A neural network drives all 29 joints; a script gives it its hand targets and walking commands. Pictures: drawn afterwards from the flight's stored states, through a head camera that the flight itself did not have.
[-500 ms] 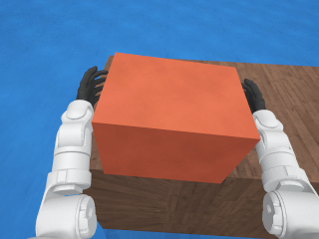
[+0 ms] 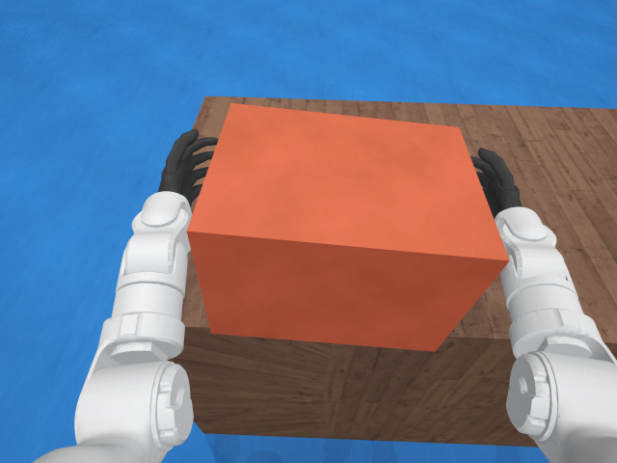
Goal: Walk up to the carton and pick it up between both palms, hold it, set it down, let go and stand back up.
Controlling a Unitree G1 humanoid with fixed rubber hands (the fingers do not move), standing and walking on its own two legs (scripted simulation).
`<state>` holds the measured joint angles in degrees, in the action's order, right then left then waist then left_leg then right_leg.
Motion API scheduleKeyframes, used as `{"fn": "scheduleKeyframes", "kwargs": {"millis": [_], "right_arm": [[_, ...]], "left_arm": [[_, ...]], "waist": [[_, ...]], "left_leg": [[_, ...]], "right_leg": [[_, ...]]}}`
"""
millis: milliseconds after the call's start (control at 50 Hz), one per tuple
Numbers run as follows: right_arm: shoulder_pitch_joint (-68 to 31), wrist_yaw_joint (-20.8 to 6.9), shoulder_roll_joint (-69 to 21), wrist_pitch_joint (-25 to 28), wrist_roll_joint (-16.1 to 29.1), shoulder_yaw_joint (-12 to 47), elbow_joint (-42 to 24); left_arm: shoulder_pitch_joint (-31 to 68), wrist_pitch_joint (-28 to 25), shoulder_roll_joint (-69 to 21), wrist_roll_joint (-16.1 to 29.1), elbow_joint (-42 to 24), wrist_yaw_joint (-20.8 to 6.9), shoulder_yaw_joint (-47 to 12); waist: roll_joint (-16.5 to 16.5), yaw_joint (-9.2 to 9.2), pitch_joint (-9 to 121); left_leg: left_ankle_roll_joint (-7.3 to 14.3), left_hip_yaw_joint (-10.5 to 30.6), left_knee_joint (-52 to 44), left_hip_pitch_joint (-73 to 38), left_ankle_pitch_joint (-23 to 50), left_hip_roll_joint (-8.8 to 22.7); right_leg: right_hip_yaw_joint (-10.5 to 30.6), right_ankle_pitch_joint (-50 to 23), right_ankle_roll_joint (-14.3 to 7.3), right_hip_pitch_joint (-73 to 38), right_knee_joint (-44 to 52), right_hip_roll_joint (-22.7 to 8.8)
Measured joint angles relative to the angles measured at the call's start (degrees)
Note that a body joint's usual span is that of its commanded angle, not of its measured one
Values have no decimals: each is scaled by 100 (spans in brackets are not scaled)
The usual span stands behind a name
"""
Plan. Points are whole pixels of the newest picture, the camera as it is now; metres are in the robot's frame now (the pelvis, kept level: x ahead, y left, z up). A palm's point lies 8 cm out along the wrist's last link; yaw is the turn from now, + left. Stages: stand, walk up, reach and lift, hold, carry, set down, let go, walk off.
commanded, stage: set down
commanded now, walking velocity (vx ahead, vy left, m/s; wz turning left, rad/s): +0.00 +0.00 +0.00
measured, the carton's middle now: (335, 230) +0.41 -0.05 +0.08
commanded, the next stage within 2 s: none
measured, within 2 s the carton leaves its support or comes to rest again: neither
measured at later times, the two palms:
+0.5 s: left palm (191, 196) +0.44 +0.14 +0.12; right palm (498, 214) +0.39 -0.27 +0.10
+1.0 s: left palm (194, 206) +0.44 +0.14 +0.10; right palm (496, 216) +0.40 -0.27 +0.10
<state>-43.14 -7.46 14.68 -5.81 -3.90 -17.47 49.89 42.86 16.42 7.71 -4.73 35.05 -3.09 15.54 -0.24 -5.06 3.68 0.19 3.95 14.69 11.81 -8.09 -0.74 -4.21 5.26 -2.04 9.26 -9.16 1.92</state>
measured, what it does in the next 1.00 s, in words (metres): stands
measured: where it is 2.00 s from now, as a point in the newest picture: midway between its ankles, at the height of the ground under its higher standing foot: outside the picture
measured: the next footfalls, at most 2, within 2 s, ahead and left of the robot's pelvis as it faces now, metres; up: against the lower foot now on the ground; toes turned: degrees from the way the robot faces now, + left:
none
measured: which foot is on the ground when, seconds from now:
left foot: down 0.00-1.00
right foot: down 0.00-1.00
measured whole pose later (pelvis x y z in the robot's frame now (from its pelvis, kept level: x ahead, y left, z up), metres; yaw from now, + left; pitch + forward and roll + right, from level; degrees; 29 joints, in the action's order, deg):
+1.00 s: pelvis +0.00 +0.00 +0.00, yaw +0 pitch +10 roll +0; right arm -45.6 -10.9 11.9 -2.6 -13.3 -27.6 51.1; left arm 45.1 6.1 7.8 -6.7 45.8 -3.8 17.7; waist 0.8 -5.3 4.1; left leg 0.0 3.8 12.4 16.2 -6.1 -0.9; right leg -4.3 4.3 -2.2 14.7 -9.0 1.7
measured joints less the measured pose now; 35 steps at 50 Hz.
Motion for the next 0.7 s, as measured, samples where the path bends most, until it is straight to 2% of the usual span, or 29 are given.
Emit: {"fn": "scheduleKeyframes", "kwargs": {"millis": [400, 700], "right_arm": [[-172, -136, -85, 94, -472, -466, 184], [-176, -240, -162, 249, -712, -741, 163]], "left_arm": [[286, -441, 28, -43, 714, -40, 102], [276, -789, 9, -101, 946, -36, 130]], "waist": [[87, -25, 73], [121, -8, 70]], "left_leg": [[-10, 12, -102, 282, 89, -6], [-7, -17, -181, 399, 145, -11]], "right_leg": [[-21, -45, -8, 319, 20, -10], [3, -82, -6, 473, 42, -19]]}}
